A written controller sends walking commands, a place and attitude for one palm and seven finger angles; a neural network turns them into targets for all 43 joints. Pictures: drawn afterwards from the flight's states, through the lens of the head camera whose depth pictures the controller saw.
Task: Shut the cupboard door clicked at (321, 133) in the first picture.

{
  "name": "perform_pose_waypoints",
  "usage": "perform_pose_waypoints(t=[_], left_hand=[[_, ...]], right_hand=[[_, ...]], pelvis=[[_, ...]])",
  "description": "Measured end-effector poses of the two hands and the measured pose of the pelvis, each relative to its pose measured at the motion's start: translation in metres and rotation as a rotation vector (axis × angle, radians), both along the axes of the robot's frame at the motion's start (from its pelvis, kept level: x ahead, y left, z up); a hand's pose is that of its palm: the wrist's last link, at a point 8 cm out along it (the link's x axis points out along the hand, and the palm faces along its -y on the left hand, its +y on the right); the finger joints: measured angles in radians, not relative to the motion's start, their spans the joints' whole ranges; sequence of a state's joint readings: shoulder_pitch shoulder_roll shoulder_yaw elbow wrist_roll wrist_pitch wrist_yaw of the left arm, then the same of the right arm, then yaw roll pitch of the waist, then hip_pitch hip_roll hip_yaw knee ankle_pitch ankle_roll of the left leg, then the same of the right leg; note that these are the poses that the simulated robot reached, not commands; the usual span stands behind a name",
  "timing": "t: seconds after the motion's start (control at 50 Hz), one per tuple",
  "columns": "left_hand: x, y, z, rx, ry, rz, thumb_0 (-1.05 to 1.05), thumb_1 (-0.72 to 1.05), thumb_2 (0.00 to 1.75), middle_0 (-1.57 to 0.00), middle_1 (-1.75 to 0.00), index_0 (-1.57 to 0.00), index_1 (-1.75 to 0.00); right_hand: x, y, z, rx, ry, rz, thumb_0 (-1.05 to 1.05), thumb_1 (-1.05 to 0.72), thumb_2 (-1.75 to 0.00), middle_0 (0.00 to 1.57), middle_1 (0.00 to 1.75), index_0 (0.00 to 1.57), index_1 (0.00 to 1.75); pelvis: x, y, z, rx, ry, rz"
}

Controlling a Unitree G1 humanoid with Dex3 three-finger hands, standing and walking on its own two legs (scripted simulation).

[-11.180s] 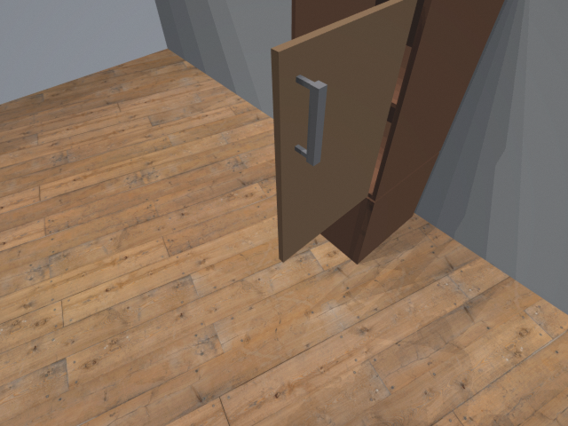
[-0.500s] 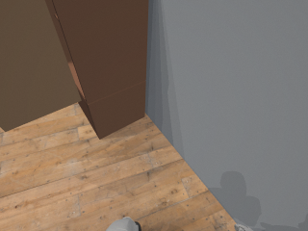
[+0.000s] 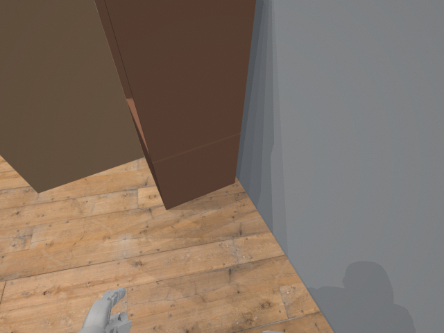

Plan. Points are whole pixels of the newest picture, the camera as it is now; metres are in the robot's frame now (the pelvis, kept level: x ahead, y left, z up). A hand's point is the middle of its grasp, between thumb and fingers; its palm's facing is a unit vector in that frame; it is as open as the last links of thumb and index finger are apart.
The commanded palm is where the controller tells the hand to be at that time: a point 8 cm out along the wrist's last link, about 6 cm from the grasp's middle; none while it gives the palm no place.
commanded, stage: turn to face it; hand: left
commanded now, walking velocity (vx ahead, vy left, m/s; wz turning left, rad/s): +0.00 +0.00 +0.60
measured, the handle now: out of the picture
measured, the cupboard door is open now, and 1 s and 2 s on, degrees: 91 91 91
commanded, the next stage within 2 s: take the last steps up to it in 0.40 s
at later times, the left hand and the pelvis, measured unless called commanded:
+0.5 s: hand out of the picture -0.05 +0.17 -0.18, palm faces +0.33 -0.91 -0.23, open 7.4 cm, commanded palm none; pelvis +0.03 -0.01 -0.01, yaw +18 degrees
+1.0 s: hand out of the picture +0.10 +0.20 -0.17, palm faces +0.37 -0.91 -0.19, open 7.4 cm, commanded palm none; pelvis +0.09 +0.01 -0.01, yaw +22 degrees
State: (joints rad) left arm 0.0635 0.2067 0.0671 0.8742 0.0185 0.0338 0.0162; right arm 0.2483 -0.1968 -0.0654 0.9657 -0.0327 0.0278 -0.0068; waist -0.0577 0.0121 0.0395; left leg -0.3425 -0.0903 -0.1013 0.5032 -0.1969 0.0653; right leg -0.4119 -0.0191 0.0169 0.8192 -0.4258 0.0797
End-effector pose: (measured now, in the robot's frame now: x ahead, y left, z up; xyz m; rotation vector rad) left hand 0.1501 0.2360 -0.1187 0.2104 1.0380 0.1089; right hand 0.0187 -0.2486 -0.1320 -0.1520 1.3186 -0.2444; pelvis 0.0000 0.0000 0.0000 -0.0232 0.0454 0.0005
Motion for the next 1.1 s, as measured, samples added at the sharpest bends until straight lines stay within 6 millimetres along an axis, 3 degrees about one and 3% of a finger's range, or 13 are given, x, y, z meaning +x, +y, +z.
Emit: perform_pose_waypoints(t=[0.1,0.2,0.3,0.4,0.5,0.56,0.64,0.76,0.86,0.96,1.02,1.1], left_hand=[[-0.007,-0.014,0.003,0.046,-0.025,0.044,0.0,0.9,0.9,-0.2,-0.3,-0.2,-0.3],[-0.048,-0.023,0.008,0.054,0.054,0.121,0.0,0.9,0.9,-0.21,-0.3,-0.2,-0.3],[-0.098,-0.029,0.001,0.03,0.144,0.234,0.01,0.9,0.9,-0.21,-0.3,-0.2,-0.3],[-0.158,-0.031,-0.011,-0.007,0.254,0.351,0.01,0.9,0.9,-0.21,-0.3,-0.2,-0.3],[-0.218,-0.023,-0.033,-0.059,0.386,0.446,0.01,0.9,0.9,-0.21,-0.3,-0.2,-0.3],[-0.238,-0.014,-0.042,-0.076,0.446,0.483,0.01,0.9,0.9,-0.21,-0.3,-0.2,-0.3],[-0.23,-0.003,-0.037,-0.089,0.416,0.503,0.01,0.91,0.9,-0.2,-0.3,-0.2,-0.29],[-0.187,0.007,-0.023,-0.098,0.284,0.482,0.01,0.91,0.9,-0.2,-0.3,-0.2,-0.29],[-0.139,0.009,-0.016,-0.091,0.209,0.434,0.01,0.91,0.9,-0.2,-0.3,-0.2,-0.29],[-0.089,0.008,-0.018,-0.059,0.125,0.407,0.01,0.9,0.9,-0.2,-0.3,-0.2,-0.3],[-0.08,0.005,-0.016,-0.054,0.102,0.442,0.0,0.91,0.9,-0.2,-0.3,-0.2,-0.3],[-0.087,0.008,-0.01,-0.049,0.155,0.495,0.0,0.93,0.9,-0.21,-0.3,-0.2,-0.3]], right_hand=[[0.005,-0.029,-0.018,0.025,0.053,0.024,0.01,-0.9,-0.9,0.2,0.3,0.21,0.3],[0.034,-0.044,-0.017,0.036,0.068,0.098,0.01,-0.91,-0.9,0.2,0.3,0.2,0.3],[0.08,-0.043,-0.011,0.032,0.052,0.209,0.01,-0.91,-0.9,0.19,0.29,0.2,0.3],[0.141,-0.02,-0.008,0.015,-0.005,0.344,0.01,-0.91,-0.9,0.19,0.29,0.2,0.3],[0.204,0.027,-0.002,-0.007,-0.137,0.466,0.01,-0.91,-0.9,0.19,0.29,0.2,0.3],[0.224,0.054,0.007,-0.01,-0.217,0.515,0.01,-0.91,-0.9,0.19,0.29,0.2,0.3],[0.224,0.076,0.018,-0.002,-0.247,0.542,0.0,-0.91,-0.9,0.19,0.29,0.2,0.3],[0.192,0.085,0.015,0.051,-0.18,0.514,0.0,-0.9,-0.9,0.2,0.3,0.21,0.3],[0.165,0.058,0.004,0.035,-0.093,0.437,-0.01,-0.93,-0.9,0.2,0.3,0.21,0.3],[0.134,0.028,-0.019,0.034,0.067,0.382,0.0,-0.92,-0.9,0.2,0.3,0.21,0.3],[0.128,0.022,-0.022,0.033,0.163,0.386,0.0,-0.92,-0.9,0.2,0.3,0.2,0.3],[0.144,0.031,-0.012,0.038,0.193,0.393,0.01,-0.91,-0.9,0.19,0.29,0.2,0.3]], pelvis=[[0.007,-0.025,-0.009,0.023,0.003,0.055],[0.013,-0.036,-0.001,0.04,-0.026,0.137],[0.021,-0.04,0.003,0.064,-0.032,0.212],[0.026,-0.033,0.0,0.066,-0.034,0.271],[0.03,-0.011,-0.013,0.045,-0.034,0.307],[0.029,-0.002,-0.016,0.047,-0.044,0.316],[0.03,0.006,-0.006,0.028,-0.057,0.329],[0.04,0.014,0.004,0.02,-0.06,0.344],[0.056,0.015,0.005,0.035,-0.054,0.349],[0.082,0.009,-0.007,0.059,-0.053,0.358],[0.095,0.01,-0.007,0.044,-0.063,0.385],[0.114,0.018,0.003,0.036,-0.055,0.409]])
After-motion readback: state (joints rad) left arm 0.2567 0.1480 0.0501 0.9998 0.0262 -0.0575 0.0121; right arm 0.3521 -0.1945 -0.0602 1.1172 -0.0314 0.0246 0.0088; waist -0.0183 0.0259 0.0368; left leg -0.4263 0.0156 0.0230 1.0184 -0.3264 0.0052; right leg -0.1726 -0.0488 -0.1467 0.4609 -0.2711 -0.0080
